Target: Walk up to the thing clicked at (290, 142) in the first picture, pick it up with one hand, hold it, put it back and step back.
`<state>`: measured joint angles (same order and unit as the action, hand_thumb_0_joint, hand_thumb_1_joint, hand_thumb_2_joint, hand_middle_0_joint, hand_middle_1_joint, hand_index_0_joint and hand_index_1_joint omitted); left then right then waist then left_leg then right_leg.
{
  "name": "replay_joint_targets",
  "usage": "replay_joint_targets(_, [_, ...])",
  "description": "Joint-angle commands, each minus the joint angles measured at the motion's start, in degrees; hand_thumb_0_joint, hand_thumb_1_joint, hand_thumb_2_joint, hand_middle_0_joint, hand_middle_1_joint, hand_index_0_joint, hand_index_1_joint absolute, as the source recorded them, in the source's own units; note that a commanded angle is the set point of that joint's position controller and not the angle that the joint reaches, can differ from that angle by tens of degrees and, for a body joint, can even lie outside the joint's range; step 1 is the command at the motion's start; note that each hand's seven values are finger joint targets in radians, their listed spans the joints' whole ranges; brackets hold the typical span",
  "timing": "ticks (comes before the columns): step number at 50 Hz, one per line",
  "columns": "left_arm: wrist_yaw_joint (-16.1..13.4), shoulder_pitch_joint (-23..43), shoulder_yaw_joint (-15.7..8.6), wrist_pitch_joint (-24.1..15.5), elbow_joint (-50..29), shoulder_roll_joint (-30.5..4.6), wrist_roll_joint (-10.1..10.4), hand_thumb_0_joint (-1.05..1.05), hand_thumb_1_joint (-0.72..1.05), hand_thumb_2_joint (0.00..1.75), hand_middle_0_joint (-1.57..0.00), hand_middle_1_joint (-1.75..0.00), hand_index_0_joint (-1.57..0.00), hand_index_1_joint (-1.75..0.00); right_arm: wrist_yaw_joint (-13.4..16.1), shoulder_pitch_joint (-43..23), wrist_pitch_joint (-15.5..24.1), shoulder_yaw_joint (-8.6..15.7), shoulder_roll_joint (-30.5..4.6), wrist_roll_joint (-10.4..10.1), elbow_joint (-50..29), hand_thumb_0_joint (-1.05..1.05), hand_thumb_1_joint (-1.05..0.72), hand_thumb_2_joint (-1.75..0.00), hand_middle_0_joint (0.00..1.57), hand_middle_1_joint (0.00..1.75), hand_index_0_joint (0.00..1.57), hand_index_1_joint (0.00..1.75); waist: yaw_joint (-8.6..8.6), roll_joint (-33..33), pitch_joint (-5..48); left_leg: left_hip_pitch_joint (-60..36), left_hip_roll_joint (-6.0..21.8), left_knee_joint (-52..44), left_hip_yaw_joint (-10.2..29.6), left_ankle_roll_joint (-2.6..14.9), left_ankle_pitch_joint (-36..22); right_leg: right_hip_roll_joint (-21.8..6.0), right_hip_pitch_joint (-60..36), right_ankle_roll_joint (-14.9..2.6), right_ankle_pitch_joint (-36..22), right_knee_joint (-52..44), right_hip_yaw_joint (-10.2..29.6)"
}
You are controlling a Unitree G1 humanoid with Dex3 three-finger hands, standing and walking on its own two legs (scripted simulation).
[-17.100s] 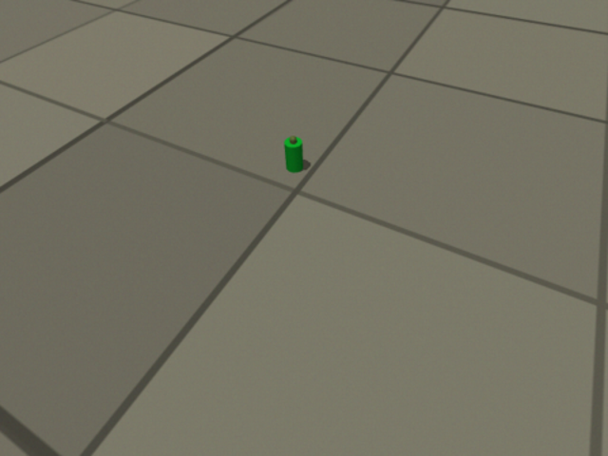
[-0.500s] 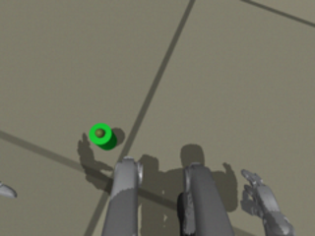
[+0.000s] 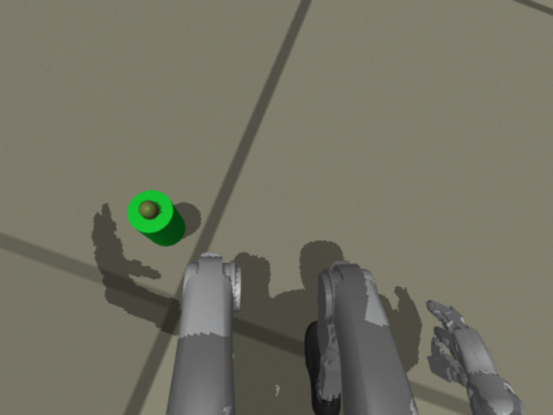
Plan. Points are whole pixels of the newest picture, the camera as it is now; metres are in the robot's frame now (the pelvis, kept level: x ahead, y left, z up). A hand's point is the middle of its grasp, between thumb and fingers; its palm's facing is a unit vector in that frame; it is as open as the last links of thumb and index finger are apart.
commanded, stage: go down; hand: left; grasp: from the side
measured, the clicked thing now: (157, 219) +0.42 +0.28 -0.33
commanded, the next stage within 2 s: approach in 1.24 s
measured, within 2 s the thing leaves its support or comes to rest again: neither
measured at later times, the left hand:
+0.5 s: hand out of the picture +0.30 +0.45 -0.03, palm faces +0.32 -0.94 -0.11, open 17.6 cm
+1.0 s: hand out of the picture +0.29 +0.46 -0.04, palm faces +0.32 -0.94 -0.09, open 17.6 cm
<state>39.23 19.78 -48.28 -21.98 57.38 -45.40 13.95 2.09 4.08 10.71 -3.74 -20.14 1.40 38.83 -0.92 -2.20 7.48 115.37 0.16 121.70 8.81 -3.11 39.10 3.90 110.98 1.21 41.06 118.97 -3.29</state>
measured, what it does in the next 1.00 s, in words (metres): stands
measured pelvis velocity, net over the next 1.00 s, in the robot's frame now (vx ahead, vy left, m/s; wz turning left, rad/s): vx -0.01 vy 0.00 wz -0.02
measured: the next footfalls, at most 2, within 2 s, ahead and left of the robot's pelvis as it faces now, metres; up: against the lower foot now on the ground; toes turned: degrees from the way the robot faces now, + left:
none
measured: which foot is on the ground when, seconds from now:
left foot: down 0.00-1.00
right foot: down 0.00-1.00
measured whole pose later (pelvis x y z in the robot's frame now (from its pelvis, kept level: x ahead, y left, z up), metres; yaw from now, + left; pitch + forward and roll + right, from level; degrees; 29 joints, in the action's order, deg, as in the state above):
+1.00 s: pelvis -0.01 +0.00 -0.05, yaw -1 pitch +31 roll -7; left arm 44.0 21.7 -52.4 -22.8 57.7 -48.5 17.0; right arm 2.0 2.7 11.1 -5.1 -20.9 2.0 39.4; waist -0.5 -3.2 5.6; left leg 122.7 -0.4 130.8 9.6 -2.8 39.3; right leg 4.1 117.7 2.0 41.5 127.5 -3.7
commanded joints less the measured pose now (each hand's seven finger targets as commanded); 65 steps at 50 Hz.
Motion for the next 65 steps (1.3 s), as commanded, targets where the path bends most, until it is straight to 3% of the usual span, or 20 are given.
replay_joint_targets(1, [0.8,6.9,-5.6,-3.6,-9.6,-24.3,1.9,0.00,-0.60,0.04,-0.06,-0.07,-0.06,-0.07,1.2,5.0,2.1,4.5,-12.7,0.0,-3.7,0.00,-0.91,-0.90,0.20,0.30,0.20,0.30,2.79,14.1,31.6,-24.8,1.7,-16.0,-4.6,4.27,-7.0,0.0,-12.6,-3.97,-7.8,-10.4,-2.5])
replay_joint_targets(5, [1.2,7.5,-6.3,-3.6,-9.2,-26.2,2.0,0.00,-0.60,0.04,-0.06,-0.07,-0.05,-0.07,1.2,4.5,2.2,4.2,-12.9,0.0,-3.8,0.00,-0.91,-0.90,0.20,0.30,0.20,0.30,2.98,12.7,31.5,-21.9,1.5,-14.9,-4.7,4.46,-4.9,0.1,-12.4,-3.81,-6.2,-9.7,-2.8])
replay_joint_targets(8, [1.6,6.6,-7.0,-3.4,-9.2,-26.3,2.2,0.00,-0.60,0.04,-0.06,-0.06,-0.05,-0.07,1.2,4.8,2.2,4.0,-13.0,0.2,-3.7,0.00,-0.91,-0.91,0.20,0.30,0.20,0.30,3.51,13.7,33.3,-23.6,1.5,-14.0,-4.8,4.21,-7.6,0.1,-12.5,-3.86,-8.2,-8.5,-2.9])
replay_joint_targets(9, [1.8,9.1,-6.1,-3.3,-10.3,-26.6,2.3,0.00,-0.59,0.05,-0.05,-0.06,-0.05,-0.07,1.2,4.7,2.3,4.1,-13.0,0.0,-3.7,0.00,-0.90,-0.90,0.20,0.30,0.20,0.30,2.81,13.1,32.7,-22.2,1.4,-13.5,-4.9,4.38,-5.6,0.1,-11.7,-3.80,-6.5,-9.0,-2.7])
replay_joint_targets(11, [2.0,7.7,-6.9,-3.0,-8.5,-25.8,2.6,0.00,-0.57,0.05,-0.05,-0.06,-0.05,-0.07,1.2,4.7,2.4,4.1,-13.1,0.2,-3.4,0.00,-0.91,-0.91,0.20,0.30,0.20,0.30,2.83,12.7,31.9,-22.1,1.5,-12.8,-4.9,4.37,-6.7,0.1,-11.4,-3.78,-7.6,-8.2,-2.9])
replay_joint_targets(14, [2.1,7.5,-7.8,-3.0,-9.2,-27.6,2.5,0.00,-0.57,0.05,-0.05,-0.06,-0.04,-0.07,1.1,5.0,2.2,3.7,-13.2,0.3,-3.4,0.00,-0.91,-0.91,0.20,0.30,0.20,0.30,3.46,13.7,33.6,-22.3,1.4,-12.1,-4.8,4.26,-8.9,0.1,-11.6,-3.90,-9.2,-6.7,-3.2])
replay_joint_targets(18, [2.4,8.5,-7.5,-2.7,-9.0,-26.9,2.6,0.00,-0.57,0.06,-0.05,-0.06,-0.04,-0.07,1.1,5.2,2.1,3.8,-13.2,0.5,-3.1,0.00,-0.91,-0.91,0.20,0.30,0.20,0.30,2.84,12.7,32.6,-20.2,1.3,-11.1,-5.3,4.45,-7.6,0.1,-11.8,-3.69,-8.1,-7.2,-2.9])
replay_joint_targets(20, [2.3,9.2,-7.6,-2.6,-9.7,-28.6,2.3,0.00,-0.59,0.05,-0.05,-0.05,-0.04,-0.06,1.1,4.6,2.2,3.8,-13.2,0.4,-3.5,0.00,-0.91,-0.91,0.20,0.30,0.20,0.30,3.23,12.9,31.7,-19.8,1.4,-11.4,-5.1,4.47,-5.5,0.3,-10.3,-3.78,-6.4,-6.9,-3.2])
replay_joint_targets(32, [3.5,8.4,-8.6,-3.6,-7.9,-27.4,3.6,0.00,-0.57,0.05,-0.05,-0.04,-0.04,-0.05,1.0,4.7,2.3,3.5,-13.8,0.5,-3.2,0.00,-0.91,-0.91,0.20,0.30,0.20,0.30,2.77,13.1,30.9,-19.4,1.2,-9.7,-4.8,4.27,-7.6,0.2,-8.6,-3.85,-7.9,-4.7,-3.7])
replay_joint_targets(35, [3.7,8.5,-9.3,-3.7,-9.1,-29.4,3.5,0.00,-0.58,0.04,-0.06,-0.04,-0.04,-0.05,0.9,4.5,2.2,3.4,-14.0,0.4,-3.3,0.00,-0.92,-0.91,0.20,0.30,0.20,0.30,3.65,14.4,31.6,-20.1,1.3,-10.1,-4.6,4.17,-6.6,0.3,-8.4,-3.95,-7.2,-4.3,-3.8])
replay_joint_targets(38, [4.2,8.8,-8.7,-4.0,-9.6,-28.7,3.9,0.00,-0.55,0.04,-0.05,-0.03,-0.04,-0.05,0.9,4.1,2.2,3.6,-14.2,0.4,-3.4,0.00,-0.91,-0.91,0.20,0.30,0.20,0.30,3.00,14.2,31.4,-19.9,1.2,-9.9,-4.5,4.17,-6.0,0.2,-7.5,-3.89,-6.8,-4.3,-3.7])
replay_joint_targets(41, [4.4,7.9,-9.6,-4.1,-9.7,-28.8,4.4,0.00,-0.57,0.05,-0.05,-0.04,-0.04,-0.05,1.0,4.1,2.2,3.5,-14.4,0.5,-3.1,0.00,-0.92,-0.91,0.20,0.30,0.20,0.30,3.53,14.9,31.9,-20.6,1.2,-9.5,-4.5,4.05,-7.4,0.2,-7.4,-3.95,-7.8,-3.6,-3.9])
replay_joint_targets(43, [4.5,8.1,-8.4,-4.1,-9.1,-27.7,4.6,0.00,-0.57,0.04,-0.06,-0.04,-0.04,-0.05,1.0,3.4,2.4,3.4,-13.8,0.4,-3.5,0.00,-0.92,-0.91,0.20,0.30,0.20,0.30,2.99,12.6,30.5,-18.1,1.0,-9.0,-4.9,4.42,-4.5,0.3,-7.7,-3.69,-5.4,-5.0,-3.6])
replay_joint_targets(44, [4.5,8.3,-9.4,-4.2,-9.3,-28.7,4.9,0.00,-0.58,0.04,-0.06,-0.03,-0.04,-0.05,1.1,3.5,2.4,3.5,-14.0,0.3,-3.2,0.00,-0.92,-0.91,0.20,0.30,0.20,0.30,3.32,12.5,30.5,-17.6,1.0,-8.9,-5.1,4.55,-3.8,0.4,-7.9,-3.63,-5.0,-5.1,-3.5])
replay_joint_targets(49, [4.9,7.2,-8.0,-4.1,-11.0,-26.7,5.3,0.00,-0.58,0.04,-0.06,-0.03,-0.04,-0.04,1.2,3.2,2.6,3.8,-14.1,0.2,-3.4,0.00,-0.92,-0.91,0.20,0.30,0.20,0.30,3.36,14.3,31.2,-19.6,1.2,-9.8,-4.6,4.23,-4.7,0.4,-6.7,-3.88,-5.8,-4.3,-3.7])
replay_joint_targets(54, [4.8,6.6,-8.9,-4.1,-12.3,-26.6,5.9,0.00,-0.56,0.04,-0.06,-0.03,-0.04,-0.04,1.3,3.9,2.6,3.8,-14.0,0.1,-3.1,0.00,-0.92,-0.91,0.20,0.30,0.20,0.30,3.77,14.6,33.1,-21.1,1.0,-9.2,-4.5,4.10,-8.3,0.2,-7.4,-3.95,-8.3,-3.7,-3.7])
replay_joint_targets(55, [4.9,6.1,-8.4,-3.9,-11.0,-25.4,6.0,0.00,-0.53,0.06,-0.05,-0.02,-0.03,-0.04,1.3,3.9,2.5,3.8,-13.9,0.1,-2.7,0.00,-0.92,-0.91,0.20,0.30,0.20,0.30,3.15,14.5,32.0,-20.9,1.0,-9.3,-4.3,4.09,-8.1,0.1,-6.9,-3.91,-8.1,-3.7,-3.9])
replay_joint_targets(59, [4.5,7.3,-8.7,-4.1,-13.5,-26.4,6.1,0.00,-0.52,0.05,-0.05,-0.01,-0.03,-0.04,1.4,3.7,2.5,4.0,-14.0,-0.1,-3.2,0.00,-0.92,-0.91,0.20,0.30,0.20,0.30,3.74,15.0,32.4,-21.0,1.0,-10.1,-4.3,4.10,-6.2,0.1,-6.8,-3.97,-6.9,-4.0,-3.7])
replay_joint_targets(62, [4.7,7.4,-7.9,-4.3,-11.9,-23.7,6.6,0.00,-0.51,0.06,-0.04,-0.01,-0.02,-0.03,1.3,3.2,2.5,3.8,-13.6,-0.1,-3.2,0.00,-0.92,-0.91,0.20,0.30,0.20,0.30,2.76,13.1,30.8,-19.6,1.0,-9.5,-4.3,4.24,-6.4,0.1,-6.3,-3.88,-7.1,-3.9,-3.8])
replay_joint_targets(65, [4.7,6.2,-8.8,-4.3,-10.2,-25.5,6.5,0.00,-0.51,0.05,-0.05,-0.01,-0.02,-0.03,1.3,3.4,2.4,3.6,-13.5,-0.1,-3.1,0.00,-0.92,-0.91,0.20,0.30,0.20,0.30,3.44,13.1,30.5,-19.2,1.0,-9.8,-4.4,4.21,-6.4,0.2,-6.9,-3.89,-6.5,-4.1,-3.7])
